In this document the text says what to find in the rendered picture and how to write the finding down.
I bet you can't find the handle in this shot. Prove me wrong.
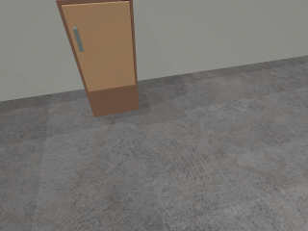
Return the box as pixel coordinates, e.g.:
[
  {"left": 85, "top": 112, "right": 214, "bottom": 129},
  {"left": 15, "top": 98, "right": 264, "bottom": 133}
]
[{"left": 73, "top": 25, "right": 84, "bottom": 53}]

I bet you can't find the cupboard door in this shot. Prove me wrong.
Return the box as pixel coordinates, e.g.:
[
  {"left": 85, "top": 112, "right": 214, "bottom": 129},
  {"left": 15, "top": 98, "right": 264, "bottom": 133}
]
[{"left": 62, "top": 1, "right": 136, "bottom": 91}]

